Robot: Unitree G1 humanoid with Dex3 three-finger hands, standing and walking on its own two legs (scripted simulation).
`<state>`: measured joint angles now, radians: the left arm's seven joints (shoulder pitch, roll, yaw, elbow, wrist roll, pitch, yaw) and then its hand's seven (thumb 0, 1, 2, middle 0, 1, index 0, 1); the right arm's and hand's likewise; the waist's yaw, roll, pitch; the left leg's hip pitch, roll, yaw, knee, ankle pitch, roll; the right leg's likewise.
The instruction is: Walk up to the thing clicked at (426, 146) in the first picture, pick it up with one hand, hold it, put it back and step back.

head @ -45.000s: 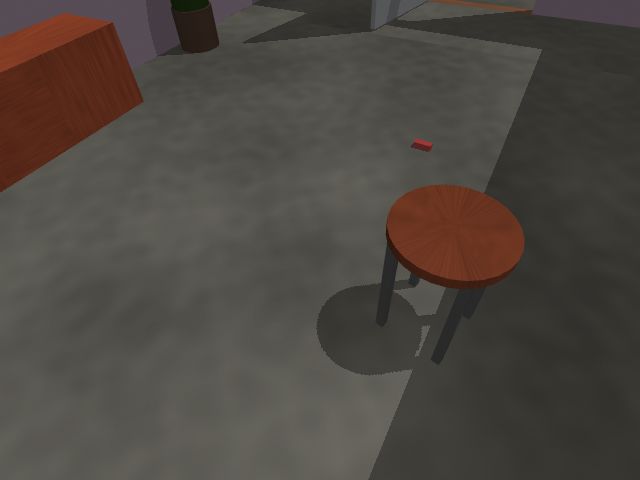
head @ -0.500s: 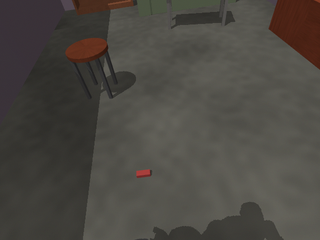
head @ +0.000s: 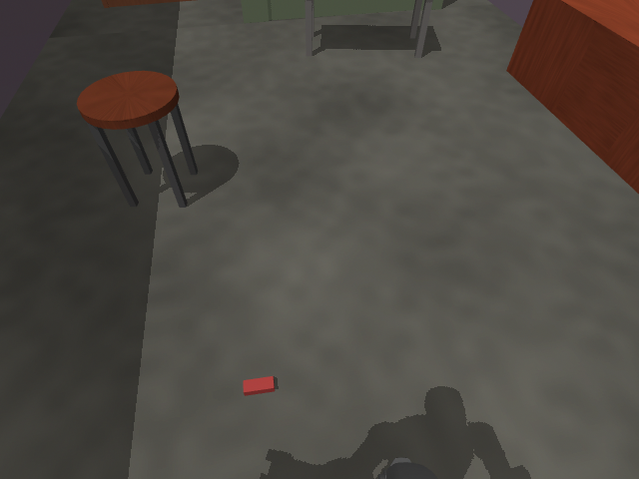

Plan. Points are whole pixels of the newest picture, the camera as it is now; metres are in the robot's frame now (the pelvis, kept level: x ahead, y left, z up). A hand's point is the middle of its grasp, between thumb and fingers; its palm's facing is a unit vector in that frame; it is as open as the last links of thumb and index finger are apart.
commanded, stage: walk up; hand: left
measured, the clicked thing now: (259, 385) +0.51 +0.19 -0.75
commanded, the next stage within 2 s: stand in 1.72 s
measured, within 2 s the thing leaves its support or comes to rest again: neither
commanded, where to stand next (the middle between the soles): +0.14 +0.00 m, yaw +2 degrees
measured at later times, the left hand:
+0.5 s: hand out of the picture +0.14 +0.27 -0.17, palm faces +0.00 -0.94 -0.35, open 7.4 cm
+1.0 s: hand (150, 468) +0.18 +0.25 -0.14, palm faces +0.01 -0.94 -0.35, open 7.4 cm
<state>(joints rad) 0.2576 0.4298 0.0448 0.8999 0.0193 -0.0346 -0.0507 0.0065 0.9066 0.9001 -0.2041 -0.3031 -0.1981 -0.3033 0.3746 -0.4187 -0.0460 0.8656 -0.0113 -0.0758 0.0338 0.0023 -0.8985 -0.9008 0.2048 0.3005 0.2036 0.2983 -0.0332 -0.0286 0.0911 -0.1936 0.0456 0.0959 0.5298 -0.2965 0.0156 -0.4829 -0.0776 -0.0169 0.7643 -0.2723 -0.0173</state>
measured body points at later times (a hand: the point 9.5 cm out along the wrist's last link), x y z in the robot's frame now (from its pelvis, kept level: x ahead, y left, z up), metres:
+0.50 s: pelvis +0.08 +0.01 -0.01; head +0.09 +0.02 +0.44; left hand +0.14 +0.32 -0.14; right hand +0.15 -0.31 -0.13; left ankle +0.11 +0.11 -0.74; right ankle +0.13 -0.14 -0.73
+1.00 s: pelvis +0.11 +0.00 +0.01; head +0.12 -0.01 +0.46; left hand +0.18 +0.30 -0.12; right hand +0.24 -0.30 -0.11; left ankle +0.11 +0.11 -0.73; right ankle +0.13 -0.14 -0.73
